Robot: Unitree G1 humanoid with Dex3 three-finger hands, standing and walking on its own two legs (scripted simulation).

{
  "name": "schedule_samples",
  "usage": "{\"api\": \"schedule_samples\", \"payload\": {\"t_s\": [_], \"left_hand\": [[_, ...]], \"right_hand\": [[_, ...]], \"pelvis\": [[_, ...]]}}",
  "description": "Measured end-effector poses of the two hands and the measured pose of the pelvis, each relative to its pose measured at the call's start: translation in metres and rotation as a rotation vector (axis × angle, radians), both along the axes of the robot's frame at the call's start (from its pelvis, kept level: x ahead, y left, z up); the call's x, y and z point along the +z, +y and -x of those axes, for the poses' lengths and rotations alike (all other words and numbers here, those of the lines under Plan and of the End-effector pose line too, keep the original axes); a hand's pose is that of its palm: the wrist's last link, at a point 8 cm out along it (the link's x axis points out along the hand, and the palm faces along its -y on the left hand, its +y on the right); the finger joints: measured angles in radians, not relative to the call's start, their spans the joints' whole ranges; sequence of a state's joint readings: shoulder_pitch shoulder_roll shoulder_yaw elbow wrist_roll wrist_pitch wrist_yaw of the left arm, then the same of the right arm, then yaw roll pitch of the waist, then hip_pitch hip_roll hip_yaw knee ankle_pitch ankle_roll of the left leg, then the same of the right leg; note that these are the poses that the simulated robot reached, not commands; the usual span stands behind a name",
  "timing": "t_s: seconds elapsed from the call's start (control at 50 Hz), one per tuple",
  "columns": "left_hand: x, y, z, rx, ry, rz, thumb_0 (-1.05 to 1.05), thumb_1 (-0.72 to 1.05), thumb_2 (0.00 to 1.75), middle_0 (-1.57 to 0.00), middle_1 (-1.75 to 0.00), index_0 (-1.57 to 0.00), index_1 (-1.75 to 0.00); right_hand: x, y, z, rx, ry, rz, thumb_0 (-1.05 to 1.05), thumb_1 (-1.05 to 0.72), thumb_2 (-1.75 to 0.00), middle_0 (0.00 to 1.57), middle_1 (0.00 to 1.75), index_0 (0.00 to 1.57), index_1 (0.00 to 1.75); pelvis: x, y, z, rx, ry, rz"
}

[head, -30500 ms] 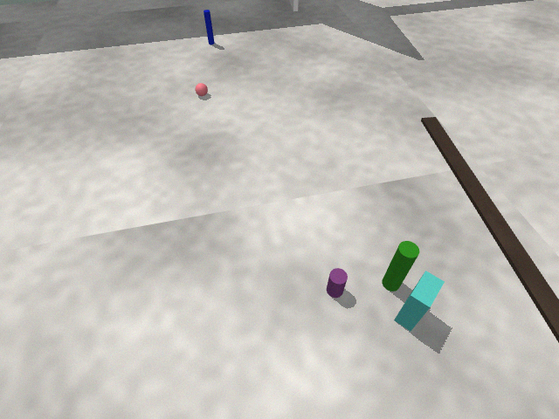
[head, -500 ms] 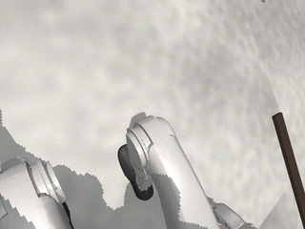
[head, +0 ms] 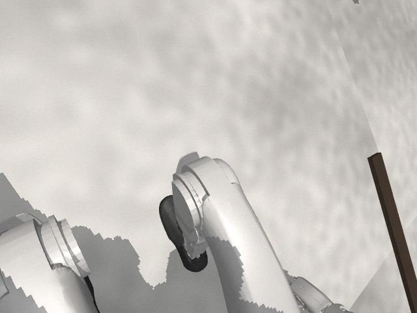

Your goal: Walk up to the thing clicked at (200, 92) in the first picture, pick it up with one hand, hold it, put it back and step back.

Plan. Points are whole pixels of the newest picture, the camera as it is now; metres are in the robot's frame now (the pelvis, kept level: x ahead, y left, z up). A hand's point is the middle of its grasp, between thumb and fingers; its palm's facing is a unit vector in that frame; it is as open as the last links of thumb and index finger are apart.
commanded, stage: close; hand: left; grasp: from above
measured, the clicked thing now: out of the picture +0.48 +0.30 -0.27
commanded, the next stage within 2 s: settle in 0.66 s
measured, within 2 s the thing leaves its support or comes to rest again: leaves its support in 1.08 s
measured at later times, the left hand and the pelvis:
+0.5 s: hand out of the picture +0.46 +0.30 -0.25, palm faces -0.43 -0.13 -0.89, open 10.5 cm; pelvis +0.00 +0.00 +0.00, yaw +0 degrees
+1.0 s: hand out of the picture +0.46 +0.31 -0.24, palm faces -0.43 -0.13 -0.89, open 10.4 cm; pelvis +0.00 +0.00 +0.00, yaw +0 degrees
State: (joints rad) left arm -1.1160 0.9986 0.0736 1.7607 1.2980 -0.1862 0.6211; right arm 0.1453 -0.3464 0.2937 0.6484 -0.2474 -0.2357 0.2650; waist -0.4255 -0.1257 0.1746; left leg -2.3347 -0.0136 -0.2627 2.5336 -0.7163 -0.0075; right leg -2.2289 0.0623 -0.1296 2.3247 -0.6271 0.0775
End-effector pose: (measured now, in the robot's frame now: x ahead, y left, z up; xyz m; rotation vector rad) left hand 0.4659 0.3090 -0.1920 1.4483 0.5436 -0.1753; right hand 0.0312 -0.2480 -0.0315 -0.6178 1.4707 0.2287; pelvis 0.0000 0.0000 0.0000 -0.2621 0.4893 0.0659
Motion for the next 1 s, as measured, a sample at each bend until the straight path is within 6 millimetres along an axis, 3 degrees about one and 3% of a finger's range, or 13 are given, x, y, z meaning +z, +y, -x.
{"api": "schedule_samples", "payload": {"t_s": [1.0], "left_hand": [[0.0047,-0.0001,-0.0017,0.02,0.005,-0.011,0.04,-0.02,0.55,-0.66,-0.8,-0.58,-0.74]], "right_hand": [[0.0042,0.004,0.0088,-0.012,0.001,0.004,0.0,-0.92,-0.9,0.2,0.3,0.2,0.3]], "pelvis": [[0.0046,-0.0004,0.0045,-0.003,-0.002,0.003]]}}
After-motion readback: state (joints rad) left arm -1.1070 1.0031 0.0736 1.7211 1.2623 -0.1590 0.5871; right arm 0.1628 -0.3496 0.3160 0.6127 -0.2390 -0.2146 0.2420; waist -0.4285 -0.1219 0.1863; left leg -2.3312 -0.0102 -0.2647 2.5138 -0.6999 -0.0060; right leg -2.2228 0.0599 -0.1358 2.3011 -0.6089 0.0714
